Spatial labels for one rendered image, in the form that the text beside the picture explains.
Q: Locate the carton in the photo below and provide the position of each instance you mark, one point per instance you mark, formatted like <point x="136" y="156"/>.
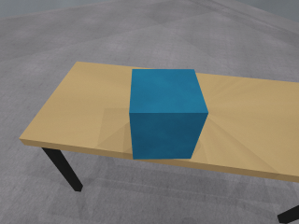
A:
<point x="167" y="113"/>

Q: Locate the table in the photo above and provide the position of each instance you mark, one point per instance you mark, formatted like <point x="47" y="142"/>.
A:
<point x="252" y="126"/>

